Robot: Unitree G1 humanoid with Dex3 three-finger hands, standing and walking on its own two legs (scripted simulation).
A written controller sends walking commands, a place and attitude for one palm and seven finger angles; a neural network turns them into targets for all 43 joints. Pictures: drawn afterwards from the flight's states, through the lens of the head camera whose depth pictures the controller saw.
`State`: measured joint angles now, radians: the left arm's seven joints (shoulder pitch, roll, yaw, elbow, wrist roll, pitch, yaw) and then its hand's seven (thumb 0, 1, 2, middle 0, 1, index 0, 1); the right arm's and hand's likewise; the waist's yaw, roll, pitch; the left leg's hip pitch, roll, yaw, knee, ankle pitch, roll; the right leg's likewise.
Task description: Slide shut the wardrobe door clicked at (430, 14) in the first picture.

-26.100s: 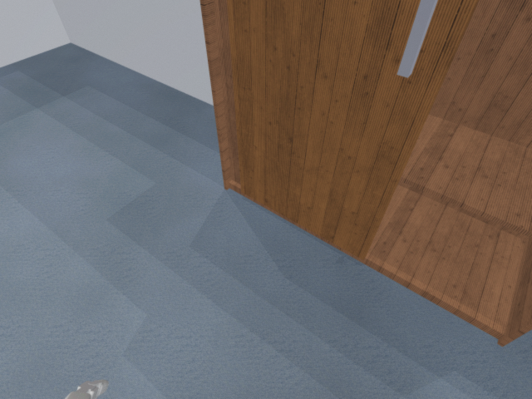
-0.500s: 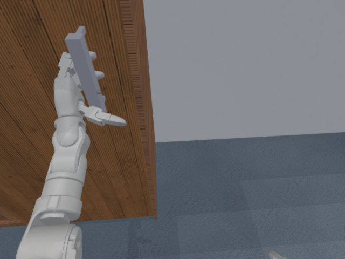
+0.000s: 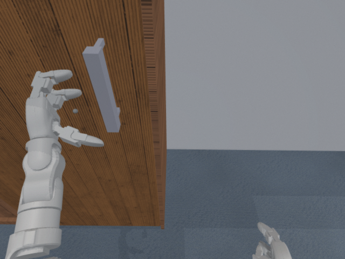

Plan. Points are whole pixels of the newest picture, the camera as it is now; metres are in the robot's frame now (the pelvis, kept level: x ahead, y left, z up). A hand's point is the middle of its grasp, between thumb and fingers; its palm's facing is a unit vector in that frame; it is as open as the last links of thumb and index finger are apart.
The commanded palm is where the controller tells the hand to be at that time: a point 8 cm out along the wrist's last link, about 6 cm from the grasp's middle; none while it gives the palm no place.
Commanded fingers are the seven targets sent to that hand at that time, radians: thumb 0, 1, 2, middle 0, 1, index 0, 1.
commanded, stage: slip the hand off the handle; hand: left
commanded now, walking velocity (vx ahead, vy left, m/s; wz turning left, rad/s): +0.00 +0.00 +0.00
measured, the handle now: (107, 88) +0.39 +0.18 +0.22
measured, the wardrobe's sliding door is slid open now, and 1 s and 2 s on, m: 0.00 0.00 0.00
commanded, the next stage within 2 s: draw the hand back to the body in 0.82 s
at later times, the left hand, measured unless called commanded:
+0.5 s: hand (61, 128) +0.29 +0.25 +0.19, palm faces +0.30 -0.95 -0.05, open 14.7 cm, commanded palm +0.25 +0.28 +0.20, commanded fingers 0.00 -0.55 0.20 -0.25 -1.15 -0.25 -1.15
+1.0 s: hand (49, 156) +0.23 +0.23 +0.20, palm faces +0.27 -0.96 -0.08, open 14.7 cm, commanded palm +0.19 +0.28 +0.20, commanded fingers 0.00 -0.55 0.20 -0.25 -1.15 -0.25 -1.15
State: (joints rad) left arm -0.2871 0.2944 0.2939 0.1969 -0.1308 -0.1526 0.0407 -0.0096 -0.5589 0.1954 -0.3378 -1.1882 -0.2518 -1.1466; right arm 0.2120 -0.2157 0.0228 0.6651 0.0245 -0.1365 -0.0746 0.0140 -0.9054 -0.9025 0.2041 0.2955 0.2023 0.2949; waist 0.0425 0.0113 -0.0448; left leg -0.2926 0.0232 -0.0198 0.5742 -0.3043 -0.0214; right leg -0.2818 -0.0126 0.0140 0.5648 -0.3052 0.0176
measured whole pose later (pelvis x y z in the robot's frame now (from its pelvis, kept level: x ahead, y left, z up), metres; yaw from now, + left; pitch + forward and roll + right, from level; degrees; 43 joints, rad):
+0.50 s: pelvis +0.00 +0.00 +0.00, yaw +0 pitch +0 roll +0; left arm -0.12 0.28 0.34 0.04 -0.20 -0.17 -0.06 -0.01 -0.56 0.20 -0.26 -1.16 -0.25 -1.15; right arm 0.25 -0.23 0.03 0.67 0.03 -0.18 -0.08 0.02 -0.91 -0.90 0.20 0.30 0.20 0.29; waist 0.04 0.02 -0.05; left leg -0.30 0.02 -0.02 0.61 -0.32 -0.02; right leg -0.29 -0.02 0.02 0.59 -0.32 0.02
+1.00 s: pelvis -0.01 -0.01 +0.00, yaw +2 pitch -2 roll -1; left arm 0.05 0.29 0.31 -0.16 -0.27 -0.10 -0.13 -0.01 -0.56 0.19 -0.26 -1.15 -0.25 -1.15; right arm 0.20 -0.23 0.06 0.68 0.04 -0.25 -0.11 0.02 -0.90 -0.90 0.20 0.30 0.20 0.30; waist 0.08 0.04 -0.03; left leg -0.26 0.02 -0.06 0.61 -0.30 -0.03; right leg -0.23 -0.01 -0.03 0.59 -0.32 0.01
